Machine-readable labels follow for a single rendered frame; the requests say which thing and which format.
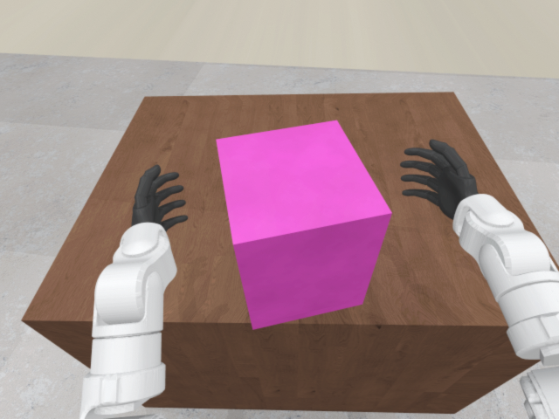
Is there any pedestal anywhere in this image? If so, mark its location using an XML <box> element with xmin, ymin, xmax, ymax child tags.
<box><xmin>21</xmin><ymin>92</ymin><xmax>559</xmax><ymax>414</ymax></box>

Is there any robot left forearm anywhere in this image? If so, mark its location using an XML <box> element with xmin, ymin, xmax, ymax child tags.
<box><xmin>79</xmin><ymin>223</ymin><xmax>177</xmax><ymax>419</ymax></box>

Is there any robot right upper arm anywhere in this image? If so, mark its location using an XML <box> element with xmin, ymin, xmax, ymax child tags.
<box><xmin>520</xmin><ymin>367</ymin><xmax>559</xmax><ymax>419</ymax></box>

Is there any robot right forearm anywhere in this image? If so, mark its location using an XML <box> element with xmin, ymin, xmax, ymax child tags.
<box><xmin>452</xmin><ymin>194</ymin><xmax>559</xmax><ymax>366</ymax></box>

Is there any right robot hand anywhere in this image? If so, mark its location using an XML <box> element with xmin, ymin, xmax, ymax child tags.
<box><xmin>400</xmin><ymin>140</ymin><xmax>479</xmax><ymax>220</ymax></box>

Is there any left robot hand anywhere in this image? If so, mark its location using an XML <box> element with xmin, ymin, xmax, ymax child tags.
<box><xmin>131</xmin><ymin>165</ymin><xmax>188</xmax><ymax>231</ymax></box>

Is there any carton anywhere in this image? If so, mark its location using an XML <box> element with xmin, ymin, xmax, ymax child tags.
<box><xmin>216</xmin><ymin>120</ymin><xmax>392</xmax><ymax>330</ymax></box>

